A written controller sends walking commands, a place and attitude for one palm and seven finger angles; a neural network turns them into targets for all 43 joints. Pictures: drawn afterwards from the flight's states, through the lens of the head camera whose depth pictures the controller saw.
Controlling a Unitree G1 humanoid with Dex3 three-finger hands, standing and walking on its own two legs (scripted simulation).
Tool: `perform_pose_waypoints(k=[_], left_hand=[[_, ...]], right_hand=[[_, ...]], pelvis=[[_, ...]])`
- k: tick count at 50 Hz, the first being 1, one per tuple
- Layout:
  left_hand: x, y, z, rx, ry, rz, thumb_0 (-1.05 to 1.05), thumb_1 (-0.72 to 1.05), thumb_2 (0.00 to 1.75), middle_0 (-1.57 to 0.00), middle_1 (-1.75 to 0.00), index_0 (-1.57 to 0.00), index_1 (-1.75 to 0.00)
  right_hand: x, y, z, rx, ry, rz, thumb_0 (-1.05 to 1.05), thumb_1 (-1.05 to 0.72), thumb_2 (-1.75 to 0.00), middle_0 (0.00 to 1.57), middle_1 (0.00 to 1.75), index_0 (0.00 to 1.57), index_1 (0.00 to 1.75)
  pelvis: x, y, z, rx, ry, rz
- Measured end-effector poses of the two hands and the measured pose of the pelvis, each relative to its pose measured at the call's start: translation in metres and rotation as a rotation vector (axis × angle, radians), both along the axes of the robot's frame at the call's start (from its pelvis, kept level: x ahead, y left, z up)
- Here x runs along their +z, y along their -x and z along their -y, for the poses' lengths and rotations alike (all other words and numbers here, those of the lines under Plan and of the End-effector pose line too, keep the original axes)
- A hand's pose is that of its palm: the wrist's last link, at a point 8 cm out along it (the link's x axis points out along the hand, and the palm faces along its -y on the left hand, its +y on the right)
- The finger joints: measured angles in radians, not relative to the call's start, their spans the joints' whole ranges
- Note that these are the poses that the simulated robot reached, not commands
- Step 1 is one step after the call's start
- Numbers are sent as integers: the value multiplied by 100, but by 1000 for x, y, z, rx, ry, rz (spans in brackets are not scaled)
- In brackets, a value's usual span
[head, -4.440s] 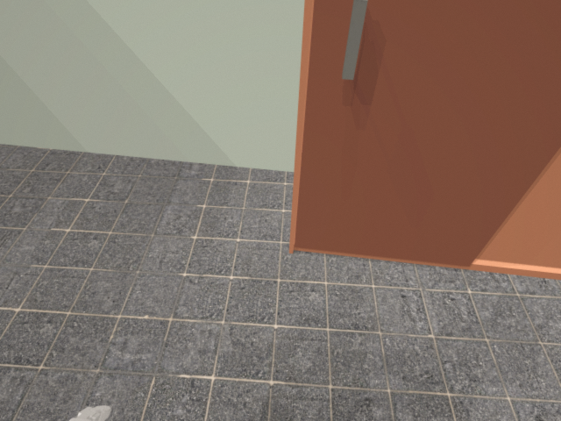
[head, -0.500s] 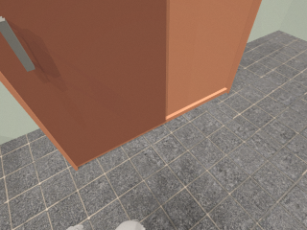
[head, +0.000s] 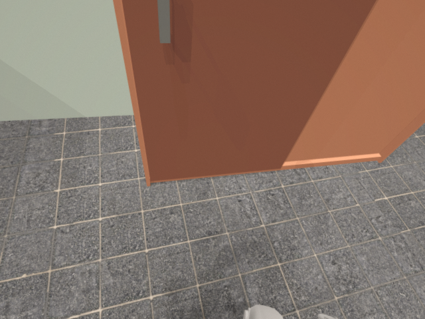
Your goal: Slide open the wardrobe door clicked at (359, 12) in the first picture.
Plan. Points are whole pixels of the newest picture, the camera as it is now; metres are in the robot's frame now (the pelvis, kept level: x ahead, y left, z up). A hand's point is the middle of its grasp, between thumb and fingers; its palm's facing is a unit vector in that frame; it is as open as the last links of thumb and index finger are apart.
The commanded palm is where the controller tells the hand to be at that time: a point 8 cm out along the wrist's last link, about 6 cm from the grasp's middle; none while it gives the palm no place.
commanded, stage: turn to face it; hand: left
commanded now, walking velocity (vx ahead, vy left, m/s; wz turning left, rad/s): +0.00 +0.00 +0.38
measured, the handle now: (163, 2) +0.79 +0.21 +0.17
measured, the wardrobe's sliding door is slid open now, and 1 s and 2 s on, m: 0.00 0.00 0.00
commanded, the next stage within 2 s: take the last steps up to it in 0.42 s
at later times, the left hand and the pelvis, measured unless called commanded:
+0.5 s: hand out of the picture +0.06 +0.16 -0.15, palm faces +0.20 -0.95 -0.25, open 7.4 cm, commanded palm none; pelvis -0.01 -0.04 +0.00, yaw +10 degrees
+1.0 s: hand out of the picture -0.09 +0.16 -0.18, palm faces +0.30 -0.95 -0.11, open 7.4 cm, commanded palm none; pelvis +0.03 +0.02 +0.00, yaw +12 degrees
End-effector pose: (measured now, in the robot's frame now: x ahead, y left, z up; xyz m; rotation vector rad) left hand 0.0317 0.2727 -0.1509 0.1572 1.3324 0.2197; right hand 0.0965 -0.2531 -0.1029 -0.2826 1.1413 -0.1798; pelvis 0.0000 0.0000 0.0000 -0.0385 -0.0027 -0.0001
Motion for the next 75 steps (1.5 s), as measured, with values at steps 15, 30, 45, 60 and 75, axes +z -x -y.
perform_pose_waypoints(k=[15,30,45,60,75], left_hand=[[25,-29,17,37,-22,145,0,90,90,-20,-30,-20,-30],[37,29,79,153,-34,152,0,90,90,-20,-30,-20,-30],[-6,167,82,342,148,-214,0,91,90,-20,-30,-20,-30],[-2,-26,11,170,110,-25,1,91,90,-20,-30,-19,-30],[4,-261,48,49,25,202,0,91,90,-20,-30,-20,-30]], right_hand=[[-24,43,-15,1,-88,-118,0,-90,-90,20,30,20,30],[-42,45,32,77,-113,-197,1,-91,-90,20,30,20,30],[-23,-35,-43,226,-55,-55,1,-91,-90,20,30,19,30],[-16,33,-50,3,-35,-324,0,-92,-90,20,30,20,30],[-52,-64,-15,-92,-131,-468,1,-91,-90,20,30,20,30]], pelvis=[[4,3,5,105,-30,5],[6,13,45,225,-66,21],[-5,-12,-6,239,-19,7],[6,-91,-25,181,-16,19],[-16,-228,19,171,-34,29]])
